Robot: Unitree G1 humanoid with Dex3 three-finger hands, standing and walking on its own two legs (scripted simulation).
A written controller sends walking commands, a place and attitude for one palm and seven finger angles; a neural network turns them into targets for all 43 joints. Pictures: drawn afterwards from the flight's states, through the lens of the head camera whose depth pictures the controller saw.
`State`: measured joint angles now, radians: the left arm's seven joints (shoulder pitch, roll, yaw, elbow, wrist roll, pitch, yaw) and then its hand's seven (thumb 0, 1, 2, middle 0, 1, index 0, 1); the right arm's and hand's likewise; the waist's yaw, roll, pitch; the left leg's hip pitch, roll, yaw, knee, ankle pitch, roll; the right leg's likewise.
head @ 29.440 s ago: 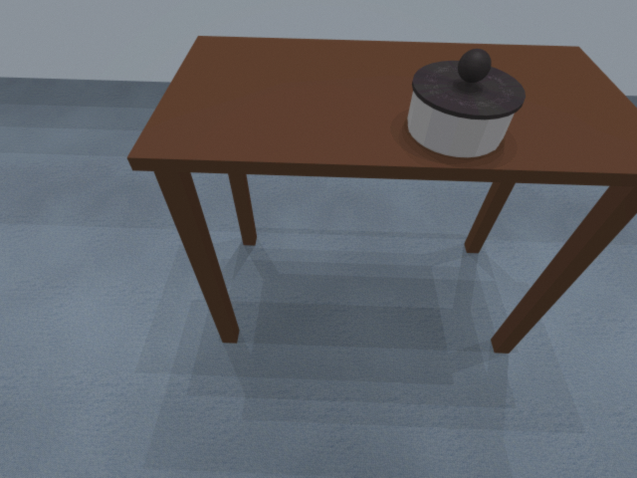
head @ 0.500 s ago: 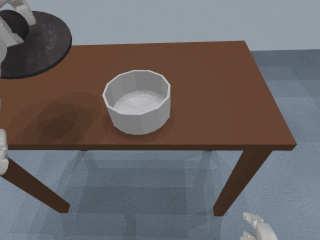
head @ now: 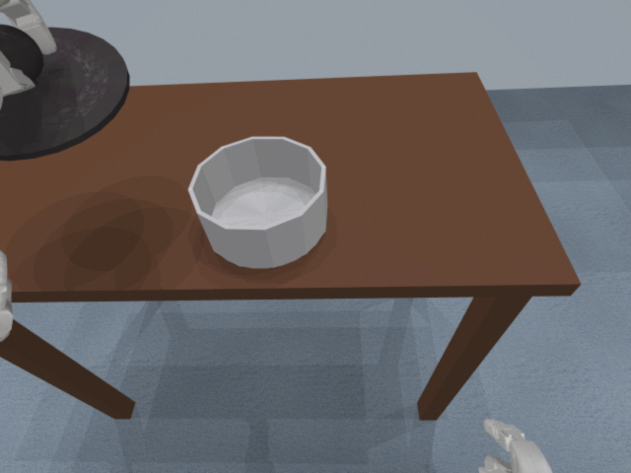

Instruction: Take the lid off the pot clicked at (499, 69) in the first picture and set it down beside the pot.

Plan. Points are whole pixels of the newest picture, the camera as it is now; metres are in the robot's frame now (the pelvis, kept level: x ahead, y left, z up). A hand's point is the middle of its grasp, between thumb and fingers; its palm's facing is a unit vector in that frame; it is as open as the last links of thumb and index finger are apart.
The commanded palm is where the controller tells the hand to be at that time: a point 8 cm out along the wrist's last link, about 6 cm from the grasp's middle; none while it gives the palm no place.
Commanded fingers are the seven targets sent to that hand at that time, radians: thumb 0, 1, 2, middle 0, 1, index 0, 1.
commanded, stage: lower the lid onto the table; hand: left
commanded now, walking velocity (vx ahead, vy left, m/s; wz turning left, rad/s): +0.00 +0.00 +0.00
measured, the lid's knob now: (10, 55) +0.45 +0.33 +0.30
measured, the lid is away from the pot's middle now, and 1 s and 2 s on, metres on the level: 0.23 0.24 0.22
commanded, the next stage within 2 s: none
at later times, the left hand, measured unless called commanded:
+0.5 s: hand (19, 109) +0.41 +0.32 +0.27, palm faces -0.11 -0.17 -0.98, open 8.2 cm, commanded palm +0.38 +0.32 +0.34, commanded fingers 0.00 0.51 1.21 -0.80 -0.86 -0.81 -0.87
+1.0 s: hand (40, 134) +0.42 +0.33 +0.23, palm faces -0.21 -0.18 -0.96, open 8.2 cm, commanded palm +0.39 +0.32 +0.31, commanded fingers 0.00 0.51 1.21 -0.80 -0.86 -0.81 -0.87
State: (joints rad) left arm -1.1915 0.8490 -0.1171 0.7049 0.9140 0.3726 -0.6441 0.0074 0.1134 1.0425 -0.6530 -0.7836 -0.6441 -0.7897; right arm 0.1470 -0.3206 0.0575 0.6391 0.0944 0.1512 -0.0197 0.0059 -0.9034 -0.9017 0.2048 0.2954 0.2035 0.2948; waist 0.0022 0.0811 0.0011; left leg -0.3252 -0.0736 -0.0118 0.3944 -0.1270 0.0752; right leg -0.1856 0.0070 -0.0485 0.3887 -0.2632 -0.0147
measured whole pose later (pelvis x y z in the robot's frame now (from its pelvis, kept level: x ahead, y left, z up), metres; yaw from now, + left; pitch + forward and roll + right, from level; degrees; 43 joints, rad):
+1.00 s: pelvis +0.00 +0.00 +0.00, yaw +0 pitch +4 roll -1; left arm -1.00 0.83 -0.07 0.72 0.88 0.30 -0.60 0.01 0.12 1.04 -0.65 -0.78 -0.64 -0.79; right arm 0.18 -0.32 0.04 0.64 0.09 0.17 -0.03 0.01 -0.90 -0.90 0.21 0.30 0.20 0.29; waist -0.02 0.07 0.01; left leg -0.35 -0.07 -0.01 0.44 -0.16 0.08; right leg -0.19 0.02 -0.05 0.40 -0.27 -0.02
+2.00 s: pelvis +0.01 +0.00 +0.00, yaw +0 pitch +5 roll -2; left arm -0.84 0.78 -0.05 0.70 0.85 0.19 -0.56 0.01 0.12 1.04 -0.64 -0.78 -0.63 -0.79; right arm 0.20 -0.31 0.03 0.63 0.09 0.19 -0.02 0.00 -0.90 -0.90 0.21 0.30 0.20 0.29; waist -0.05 0.06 -0.01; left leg -0.38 -0.07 -0.01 0.48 -0.18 0.08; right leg -0.22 0.02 -0.04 0.43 -0.29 -0.01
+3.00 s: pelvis +0.00 +0.02 -0.01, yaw +0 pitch +7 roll -3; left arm -0.79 0.78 -0.05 0.82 0.85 0.05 -0.49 0.01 0.14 1.01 -0.64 -0.80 -0.63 -0.81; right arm 0.21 -0.31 0.01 0.65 0.09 0.23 -0.02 0.00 -0.90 -0.90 0.21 0.30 0.20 0.29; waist -0.06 0.06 -0.03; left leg -0.47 -0.07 -0.02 0.54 -0.20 0.10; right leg -0.29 0.02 -0.05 0.46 -0.30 0.00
